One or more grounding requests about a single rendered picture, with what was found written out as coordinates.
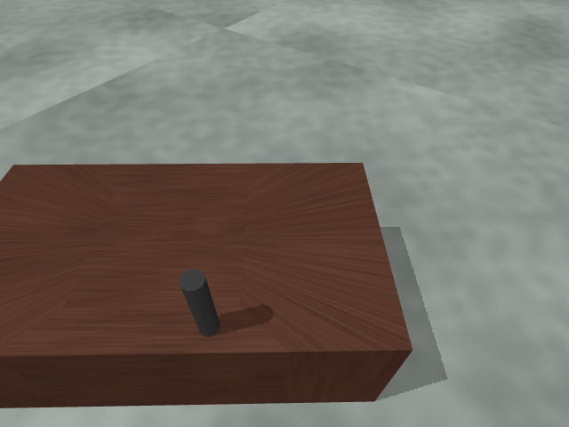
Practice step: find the can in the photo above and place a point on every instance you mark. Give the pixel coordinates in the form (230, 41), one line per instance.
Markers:
(197, 293)

